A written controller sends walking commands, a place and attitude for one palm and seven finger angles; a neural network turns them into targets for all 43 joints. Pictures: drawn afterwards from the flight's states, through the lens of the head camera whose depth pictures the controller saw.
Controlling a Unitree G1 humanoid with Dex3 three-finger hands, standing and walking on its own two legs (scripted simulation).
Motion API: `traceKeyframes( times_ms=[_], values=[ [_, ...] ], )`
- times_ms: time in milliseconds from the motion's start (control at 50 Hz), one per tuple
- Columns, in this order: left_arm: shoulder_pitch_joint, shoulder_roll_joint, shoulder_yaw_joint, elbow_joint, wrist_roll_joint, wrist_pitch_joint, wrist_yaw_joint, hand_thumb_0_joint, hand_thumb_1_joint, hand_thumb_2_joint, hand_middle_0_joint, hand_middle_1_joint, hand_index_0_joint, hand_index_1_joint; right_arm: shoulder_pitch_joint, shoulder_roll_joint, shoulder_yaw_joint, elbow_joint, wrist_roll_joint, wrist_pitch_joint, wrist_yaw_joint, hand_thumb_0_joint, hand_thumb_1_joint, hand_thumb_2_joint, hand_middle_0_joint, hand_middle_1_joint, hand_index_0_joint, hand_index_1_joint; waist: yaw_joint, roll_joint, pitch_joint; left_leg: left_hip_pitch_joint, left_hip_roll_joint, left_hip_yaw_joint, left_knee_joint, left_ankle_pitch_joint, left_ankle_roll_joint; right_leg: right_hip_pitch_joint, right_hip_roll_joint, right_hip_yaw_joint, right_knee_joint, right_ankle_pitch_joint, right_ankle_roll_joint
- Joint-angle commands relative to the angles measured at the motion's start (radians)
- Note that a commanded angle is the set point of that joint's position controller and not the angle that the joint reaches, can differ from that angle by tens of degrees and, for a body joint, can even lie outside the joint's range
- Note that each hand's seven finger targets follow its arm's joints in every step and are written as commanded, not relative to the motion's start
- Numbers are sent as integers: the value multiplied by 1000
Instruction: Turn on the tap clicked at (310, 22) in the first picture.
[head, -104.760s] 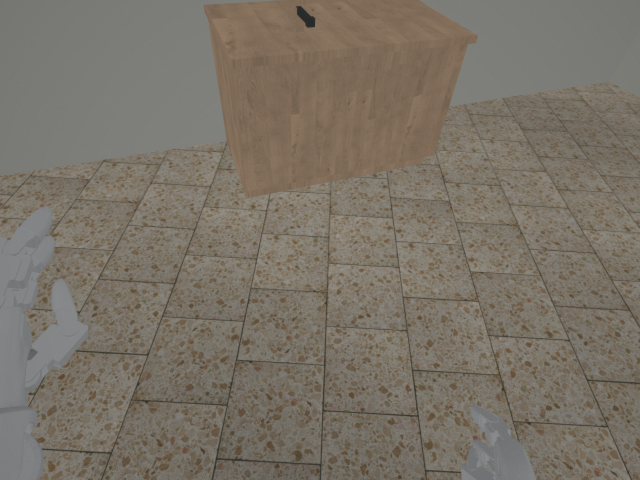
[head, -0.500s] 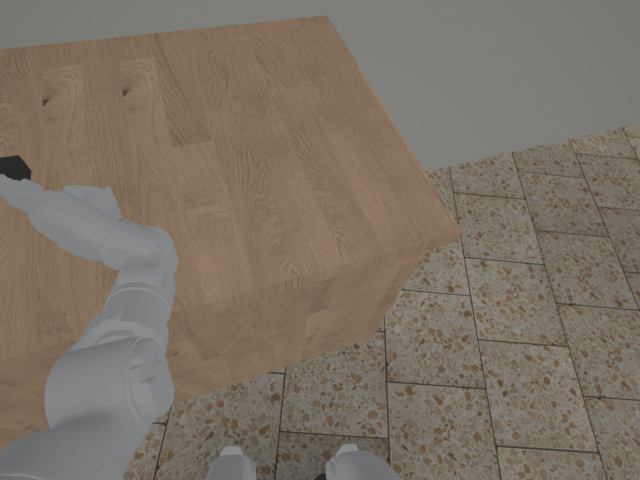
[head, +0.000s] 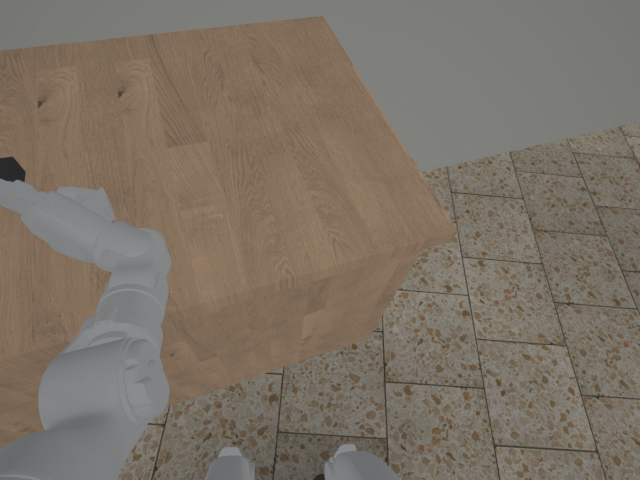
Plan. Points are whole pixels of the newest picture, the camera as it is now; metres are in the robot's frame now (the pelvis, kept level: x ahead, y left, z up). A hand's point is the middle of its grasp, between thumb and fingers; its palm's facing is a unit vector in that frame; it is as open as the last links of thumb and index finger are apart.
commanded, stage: push the lever round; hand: left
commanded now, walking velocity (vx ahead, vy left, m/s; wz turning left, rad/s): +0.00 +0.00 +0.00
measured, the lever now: (7, 174) +0.50 +0.35 +0.07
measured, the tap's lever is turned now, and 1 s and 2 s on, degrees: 87 86 87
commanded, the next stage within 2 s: none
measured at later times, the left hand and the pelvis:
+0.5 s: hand (101, 196) +0.47 +0.24 +0.05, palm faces +0.87 -0.47 -0.11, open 8.6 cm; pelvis +0.00 -0.01 +0.00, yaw +0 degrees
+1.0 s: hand (100, 196) +0.47 +0.24 +0.05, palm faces +0.87 -0.48 -0.12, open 8.6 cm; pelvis +0.00 -0.01 +0.00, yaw +0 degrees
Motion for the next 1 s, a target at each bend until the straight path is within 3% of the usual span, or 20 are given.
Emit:
traceKeyframes(
  times_ms=[0, 20, 80, 120, 160, 220, 280, 300, 440, 480, 600, 660, 700, 720, 800, 820, 900, 920, 980],
  values=[
    [-605, 202, -148, -214, 93, -18, -151, 0, 900, 900, -150, -150, -150, -150, 85, -160, -52, -64, 5, -20, -10, 0, -900, -900, 200, 300, 200, 300, -88, 86, -346, 177, -26, 82, -84, -1, 78, 220, -44, 144, -204, 144, 85],
    [-602, 228, -126, -207, 93, -19, -152, 0, 900, 900, -150, -150, -150, -150, 89, -164, -54, -57, 4, -17, -11, 0, -900, -900, 200, 300, 200, 300, -84, 100, -350, 180, -24, 79, -80, 3, 78, 211, -44, 147, -202, 149, 81],
    [-602, 192, -158, -208, 88, -15, -158, 0, 900, 900, -150, -150, -150, -150, 88, -162, -51, -62, 7, -21, -11, 0, -900, -900, 200, 300, 200, 300, -90, 89, -342, 190, -23, 80, -87, -2, 78, 207, -41, 142, -204, 140, 83],
    [-617, 226, -133, -225, 88, -21, -157, 0, 900, 900, -150, -150, -150, -150, 95, -165, -54, -57, 4, -19, -12, 0, -900, -900, 200, 300, 200, 300, -85, 106, -366, 190, -24, 77, -81, 13, 77, 215, -43, 145, -197, 163, 81],
    [-615, 198, -156, -221, 88, -18, -160, 0, 900, 900, -150, -150, -150, -150, 95, -161, -51, -62, 6, -21, -9, 0, -900, -900, 200, 300, 200, 300, -87, 105, -357, 193, -25, 79, -84, 8, 77, 207, -42, 139, -196, 153, 82],
    [-598, 246, -110, -211, 80, -16, -160, 0, 900, 900, -150, -150, -150, -150, 93, -165, -51, -60, 5, -20, -13, 0, -900, -900, 200, 300, 200, 300, -79, 78, -352, 157, -26, 79, -75, -2, 81, 236, -49, 161, -208, 162, 87],
    [-608, 198, -156, -221, 85, -16, -167, 0, 900, 900, -150, -150, -150, -150, 97, -160, -51, -64, 7, -23, -10, 0, -900, -900, 200, 300, 200, 300, -88, 85, -364, 172, -26, 78, -77, 3, 79, 223, -46, 151, -199, 162, 87],
    [-600, 202, -151, -207, 84, -13, -167, 0, 900, 900, -150, -150, -150, -150, 93, -163, -51, -61, 8, -24, -11, 0, -900, -900, 200, 300, 200, 300, -90, 84, -336, 172, -22, 76, -84, -9, 78, 208, -44, 147, -205, 134, 85],
    [-616, 225, -136, -234, 85, -18, -164, 0, 900, 900, -150, -150, -150, -150, 102, -163, -51, -63, 5, -24, -10, 0, -900, -900, 200, 300, 200, 300, -85, 103, -379, 170, -27, 76, -70, 11, 79, 231, -49, 156, -195, 179, 88],
    [-601, 214, -145, -213, 85, -12, -169, 0, 900, 900, -150, -150, -150, -150, 98, -163, -51, -64, 7, -23, -9, 0, -900, -900, 200, 300, 200, 300, -86, 91, -354, 158, -25, 75, -74, -5, 78, 223, -48, 157, -202, 150, 87],
    [-603, 239, -126, -226, 83, -10, -172, 0, 900, 900, -150, -150, -150, -150, 103, -162, -51, -66, 6, -22, -11, 0, -900, -900, 200, 300, 200, 300, -86, 76, -366, 141, -27, 76, -65, 7, 80, 254, -56, 172, -202, 197, 95],
    [-611, 242, -126, -229, 85, -8, -175, 0, 900, 900, -150, -150, -150, -150, 105, -162, -50, -69, 5, -20, -10, 0, -900, -900, 200, 300, 200, 300, -85, 110, -366, 155, -27, 75, -65, 14, 79, 233, -51, 165, -195, 193, 91],
    [-592, 247, -121, -206, 82, -4, -177, 0, 900, 900, -150, -150, -150, -150, 103, -165, -50, -69, 7, -22, -12, 0, -900, -900, 200, 300, 200, 300, -86, 69, -356, 137, -26, 74, -68, -9, 81, 237, -52, 168, -204, 157, 93],
    [-590, 273, -97, -205, 81, -4, -177, 0, 900, 900, -150, -150, -150, -150, 104, -167, -51, -65, 5, -20, -14, 0, -900, -900, 200, 300, 200, 300, -83, 79, -354, 137, -24, 74, -64, -5, 82, 232, -52, 171, -204, 165, 92],
    [-607, 245, -127, -226, 80, -7, -180, 0, 900, 900, -150, -150, -150, -150, 104, -164, -51, -70, 8, -24, -14, 0, -900, -900, 200, 300, 200, 300, -88, 86, -366, 149, -24, 75, -68, -3, 82, 237, -52, 170, -205, 165, 93],
    [-612, 261, -114, -228, 80, -9, -181, 0, 900, 900, -150, -150, -150, -150, 108, -166, -52, -62, 6, -23, -14, 0, -900, -900, 200, 300, 200, 300, -84, 115, -371, 159, -23, 73, -65, 5, 80, 226, -52, 170, -200, 176, 88],
    [-619, 215, -146, -231, 80, -10, -176, 0, 900, 900, -150, -150, -150, -150, 105, -164, -50, -65, 4, -28, -9, 0, -900, -900, 200, 300, 200, 300, -90, 106, -359, 176, -24, 73, -72, 2, 80, 209, -46, 157, -202, 161, 88],
    [-623, 250, -114, -229, 79, -13, -174, 0, 900, 900, -150, -150, -150, -150, 115, -168, -52, -58, 1, -27, -8, 0, -900, -900, 200, 300, 200, 300, -82, 112, -370, 173, -23, 68, -69, 13, 79, 211, -45, 155, -194, 176, 84],
    [-621, 224, -135, -233, 81, -14, -174, 0, 900, 900, -150, -150, -150, -150, 110, -163, -52, -62, 2, -28, -5, 0, -900, -900, 200, 300, 200, 300, -89, 91, -378, 156, -28, 72, -59, 8, 81, 229, -50, 163, -195, 188, 92]
  ],
)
